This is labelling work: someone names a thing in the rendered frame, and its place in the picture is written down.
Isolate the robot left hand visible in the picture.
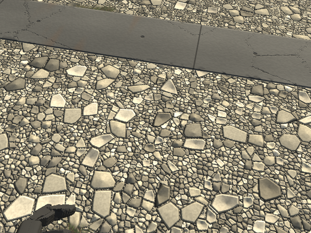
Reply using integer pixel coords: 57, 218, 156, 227
16, 204, 76, 233

